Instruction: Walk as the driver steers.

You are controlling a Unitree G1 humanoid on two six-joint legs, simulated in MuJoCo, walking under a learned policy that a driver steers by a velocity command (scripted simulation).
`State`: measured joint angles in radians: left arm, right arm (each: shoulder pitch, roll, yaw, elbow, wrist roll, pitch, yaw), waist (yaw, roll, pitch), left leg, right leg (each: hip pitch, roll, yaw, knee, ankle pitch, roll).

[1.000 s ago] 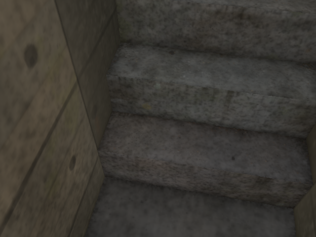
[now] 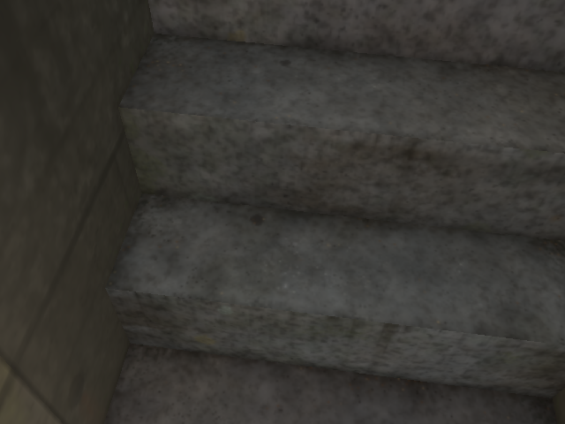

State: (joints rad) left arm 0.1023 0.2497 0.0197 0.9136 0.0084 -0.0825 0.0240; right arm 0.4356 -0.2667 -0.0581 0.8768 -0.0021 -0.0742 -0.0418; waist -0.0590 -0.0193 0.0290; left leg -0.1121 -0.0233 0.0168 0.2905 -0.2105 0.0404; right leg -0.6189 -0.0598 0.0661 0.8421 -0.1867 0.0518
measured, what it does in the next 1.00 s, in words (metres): walks ahead: right foot, then left foot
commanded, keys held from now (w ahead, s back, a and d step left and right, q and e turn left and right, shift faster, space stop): w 0.06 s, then no key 0.94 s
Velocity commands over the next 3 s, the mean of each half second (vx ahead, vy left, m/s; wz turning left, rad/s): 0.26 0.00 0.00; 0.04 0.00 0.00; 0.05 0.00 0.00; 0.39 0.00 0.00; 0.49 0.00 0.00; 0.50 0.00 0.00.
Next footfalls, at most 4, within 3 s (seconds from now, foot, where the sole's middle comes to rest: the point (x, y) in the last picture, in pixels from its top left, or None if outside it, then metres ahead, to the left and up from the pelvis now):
0.12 right None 0.16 -0.15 -0.79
0.56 left None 0.17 0.08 -0.79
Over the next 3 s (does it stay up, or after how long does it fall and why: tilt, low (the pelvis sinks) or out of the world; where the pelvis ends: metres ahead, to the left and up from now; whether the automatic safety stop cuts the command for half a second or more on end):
stays up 0.15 -0.04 0.00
